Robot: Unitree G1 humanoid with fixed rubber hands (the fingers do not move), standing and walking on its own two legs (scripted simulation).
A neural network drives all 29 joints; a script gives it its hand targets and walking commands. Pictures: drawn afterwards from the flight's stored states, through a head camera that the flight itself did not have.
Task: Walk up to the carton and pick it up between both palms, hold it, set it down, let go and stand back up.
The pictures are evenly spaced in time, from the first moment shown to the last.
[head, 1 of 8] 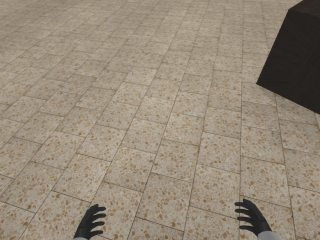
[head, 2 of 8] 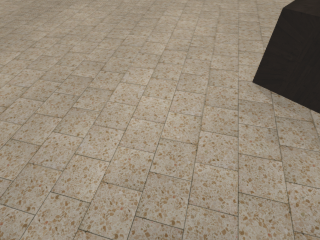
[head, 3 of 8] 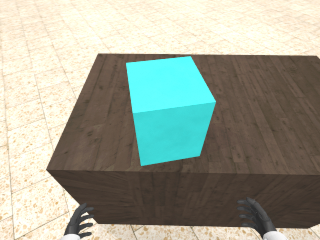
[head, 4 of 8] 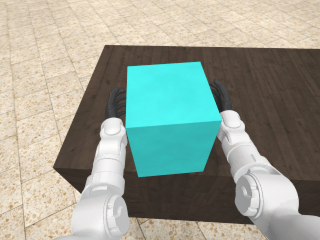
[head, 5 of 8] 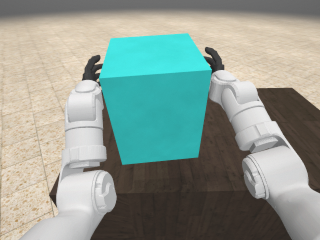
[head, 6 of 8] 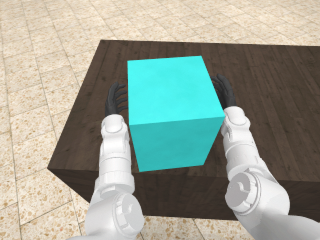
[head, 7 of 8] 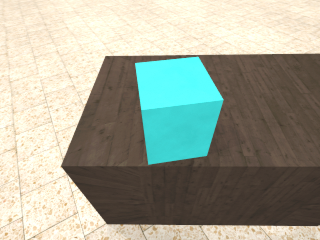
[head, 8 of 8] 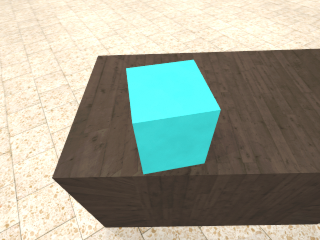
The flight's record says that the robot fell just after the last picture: no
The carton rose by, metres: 0.23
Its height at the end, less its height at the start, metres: +0.00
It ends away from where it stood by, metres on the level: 0.02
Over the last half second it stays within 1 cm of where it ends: yes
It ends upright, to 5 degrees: yes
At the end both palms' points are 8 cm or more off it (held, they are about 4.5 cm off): yes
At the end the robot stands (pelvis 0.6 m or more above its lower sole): yes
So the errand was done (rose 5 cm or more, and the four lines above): yes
